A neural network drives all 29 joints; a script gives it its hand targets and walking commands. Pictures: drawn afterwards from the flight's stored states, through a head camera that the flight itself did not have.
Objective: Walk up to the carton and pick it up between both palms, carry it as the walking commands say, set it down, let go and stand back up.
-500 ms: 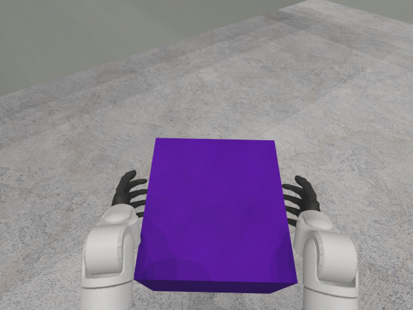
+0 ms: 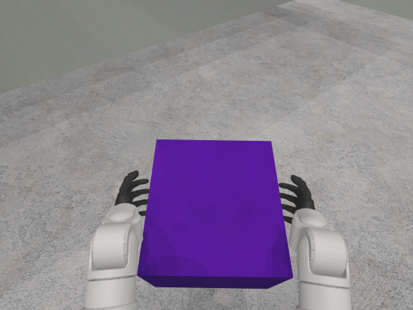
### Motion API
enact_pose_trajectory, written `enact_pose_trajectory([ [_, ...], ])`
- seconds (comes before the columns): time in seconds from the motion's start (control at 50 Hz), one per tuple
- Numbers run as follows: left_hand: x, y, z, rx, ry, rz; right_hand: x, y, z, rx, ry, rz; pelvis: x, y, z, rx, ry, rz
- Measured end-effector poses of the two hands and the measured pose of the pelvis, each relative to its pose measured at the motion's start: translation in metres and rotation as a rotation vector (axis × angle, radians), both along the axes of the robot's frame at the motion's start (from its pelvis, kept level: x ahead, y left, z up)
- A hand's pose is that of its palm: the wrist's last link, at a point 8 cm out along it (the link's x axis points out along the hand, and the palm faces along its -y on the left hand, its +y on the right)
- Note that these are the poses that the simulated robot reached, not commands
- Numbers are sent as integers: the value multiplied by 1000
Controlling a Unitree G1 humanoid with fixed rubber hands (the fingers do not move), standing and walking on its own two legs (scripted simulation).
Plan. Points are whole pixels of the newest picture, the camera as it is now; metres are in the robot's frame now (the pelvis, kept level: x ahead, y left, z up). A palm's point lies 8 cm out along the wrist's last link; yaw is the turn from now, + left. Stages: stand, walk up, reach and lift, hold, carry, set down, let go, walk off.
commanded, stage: carry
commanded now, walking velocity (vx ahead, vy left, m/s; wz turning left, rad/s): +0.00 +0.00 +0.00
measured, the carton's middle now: (212, 214) +0.32 +0.00 -0.01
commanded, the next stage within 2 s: none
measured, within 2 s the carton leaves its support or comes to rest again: neither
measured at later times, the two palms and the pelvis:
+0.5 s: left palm (125, 215) +0.27 +0.16 +0.06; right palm (299, 219) +0.27 -0.16 +0.06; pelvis +0.00 +0.00 +0.00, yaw +0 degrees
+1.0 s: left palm (142, 252) +0.20 +0.12 +0.07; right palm (348, 291) +0.15 -0.20 +0.07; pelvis -0.07 -0.01 -0.03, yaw -9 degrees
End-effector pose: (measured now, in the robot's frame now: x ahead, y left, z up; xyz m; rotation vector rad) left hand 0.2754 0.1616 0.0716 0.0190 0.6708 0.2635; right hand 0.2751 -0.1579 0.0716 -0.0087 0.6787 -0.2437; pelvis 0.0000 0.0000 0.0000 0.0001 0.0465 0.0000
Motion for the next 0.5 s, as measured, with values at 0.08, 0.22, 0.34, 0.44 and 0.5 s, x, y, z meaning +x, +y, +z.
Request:
enact_pose_trajectory([
  [0.08,0,0,-3,0,-1,-2,0,0,-3,0,-3,1,-1,0,0,0,0,0],
  [0.22,0,1,-7,0,-5,-6,0,0,-7,-1,-7,3,-1,1,0,0,-2,1],
  [0.34,-1,2,-9,1,-6,-8,0,1,-9,-1,-10,5,-2,2,0,0,-3,1],
  [0.44,-2,3,-11,1,-7,-9,-1,2,-11,-2,-13,7,-3,2,0,-1,-4,2],
  [0.5,-3,3,-12,1,-8,-9,-1,2,-12,-2,-14,8,-3,3,0,-1,-5,2],
])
